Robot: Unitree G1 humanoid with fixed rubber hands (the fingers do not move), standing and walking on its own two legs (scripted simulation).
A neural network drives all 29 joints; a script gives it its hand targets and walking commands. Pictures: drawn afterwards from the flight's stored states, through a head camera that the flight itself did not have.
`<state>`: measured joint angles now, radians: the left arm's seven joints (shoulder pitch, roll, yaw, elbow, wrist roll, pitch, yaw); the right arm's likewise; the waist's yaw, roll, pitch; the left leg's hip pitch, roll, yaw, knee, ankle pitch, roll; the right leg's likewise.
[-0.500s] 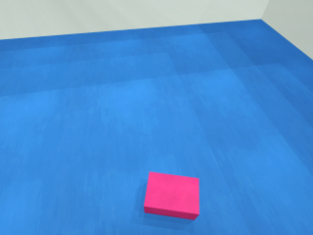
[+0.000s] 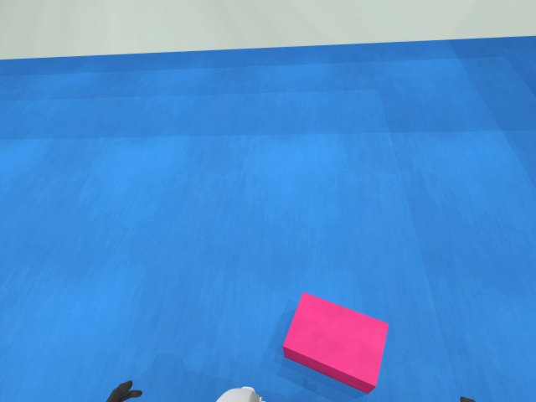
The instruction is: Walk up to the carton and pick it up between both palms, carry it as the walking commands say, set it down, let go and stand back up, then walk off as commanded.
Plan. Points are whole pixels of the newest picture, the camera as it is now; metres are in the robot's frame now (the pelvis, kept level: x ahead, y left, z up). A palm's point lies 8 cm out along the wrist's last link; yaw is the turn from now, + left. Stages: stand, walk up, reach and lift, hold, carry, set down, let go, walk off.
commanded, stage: walk off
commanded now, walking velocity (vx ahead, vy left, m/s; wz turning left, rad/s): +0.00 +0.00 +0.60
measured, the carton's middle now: (334, 340) +0.38 -0.16 -0.70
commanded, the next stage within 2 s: none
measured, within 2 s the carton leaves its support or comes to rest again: neither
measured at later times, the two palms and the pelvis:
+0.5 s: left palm out of the picture -0.01 +0.33 -0.13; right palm (407, 351) +0.20 -0.19 -0.09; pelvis +0.00 +0.04 +0.00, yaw +18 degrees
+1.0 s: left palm out of the picture -0.02 +0.28 -0.08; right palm (387, 319) +0.26 -0.18 -0.12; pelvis +0.03 -0.01 +0.00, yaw +36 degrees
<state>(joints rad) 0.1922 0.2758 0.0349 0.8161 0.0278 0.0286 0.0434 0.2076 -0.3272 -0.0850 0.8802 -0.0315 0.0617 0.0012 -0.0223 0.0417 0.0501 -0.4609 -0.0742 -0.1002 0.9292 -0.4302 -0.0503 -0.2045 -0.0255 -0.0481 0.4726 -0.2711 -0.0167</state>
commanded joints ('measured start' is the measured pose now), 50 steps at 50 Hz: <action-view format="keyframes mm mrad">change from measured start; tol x32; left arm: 1 -71 123 24 -91 4 -17 5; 50 58 130 46 -143 4 -26 -5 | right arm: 1 58 -80 -22 -34 -1 4 26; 50 -41 -21 -5 -176 19 5 47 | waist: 1 -19 -221 14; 14 50 -263 -70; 17 -29 301 -150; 50 63 -238 -47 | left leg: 1 -79 68 41 238 18 -28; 13 95 70 208 -251 -7 -4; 18 524 521 -327 -564 886 286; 37 188 227 -294 -485 535 153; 40 -139 -32 32 -72 -178 10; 50 -75 95 132 53 -6 -66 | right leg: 1 -11 -243 137 -207 204 -81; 13 154 -320 -22 -2 620 -91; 16 -93 -271 -136 312 354 45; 17 -424 -90 -172 543 -387 117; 19 -408 -104 30 688 -364 102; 37 -2 32 25 8 -38 83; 40 148 -487 449 -244 95 -89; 50 133 -289 4 -111 452 -102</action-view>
